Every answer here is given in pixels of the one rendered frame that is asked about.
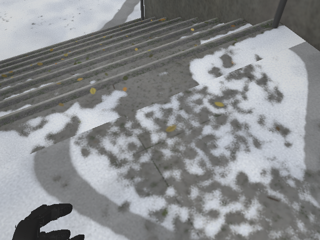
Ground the robot left hand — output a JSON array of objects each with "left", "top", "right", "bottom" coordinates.
[{"left": 12, "top": 203, "right": 85, "bottom": 240}]

